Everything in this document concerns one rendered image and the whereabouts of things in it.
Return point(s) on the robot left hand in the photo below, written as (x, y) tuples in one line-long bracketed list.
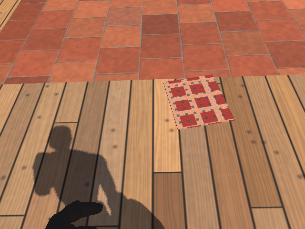
[(73, 212)]

